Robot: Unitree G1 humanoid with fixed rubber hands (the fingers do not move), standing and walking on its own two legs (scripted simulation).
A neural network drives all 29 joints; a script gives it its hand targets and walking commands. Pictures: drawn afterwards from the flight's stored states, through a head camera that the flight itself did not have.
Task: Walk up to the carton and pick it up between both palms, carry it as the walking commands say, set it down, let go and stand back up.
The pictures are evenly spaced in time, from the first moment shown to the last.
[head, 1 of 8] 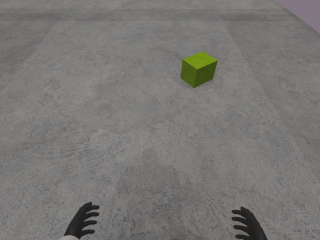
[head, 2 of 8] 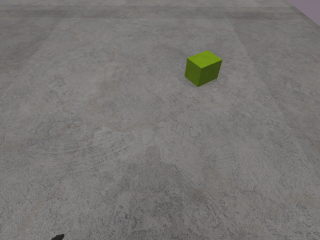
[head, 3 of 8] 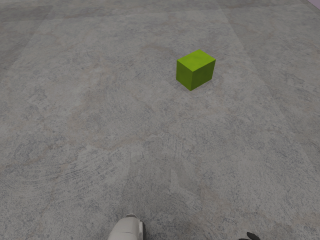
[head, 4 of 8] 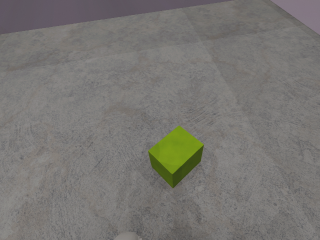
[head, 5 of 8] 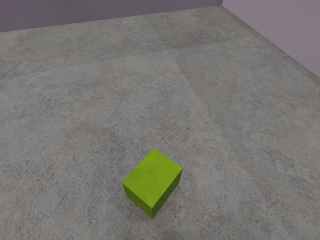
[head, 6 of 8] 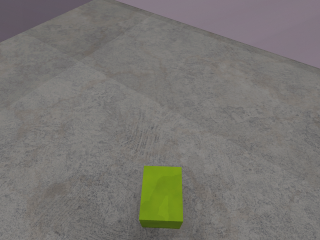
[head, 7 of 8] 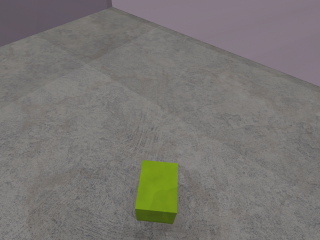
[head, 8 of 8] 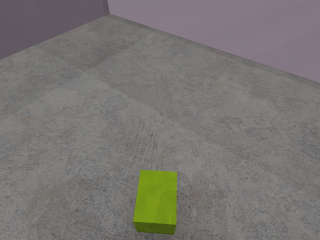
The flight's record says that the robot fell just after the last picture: no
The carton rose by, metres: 0.00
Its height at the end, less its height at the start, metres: +0.00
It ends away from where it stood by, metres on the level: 0.00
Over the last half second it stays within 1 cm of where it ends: yes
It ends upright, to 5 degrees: yes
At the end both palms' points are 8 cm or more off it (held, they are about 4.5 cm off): yes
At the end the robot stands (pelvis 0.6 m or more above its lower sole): yes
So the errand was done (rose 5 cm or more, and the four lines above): no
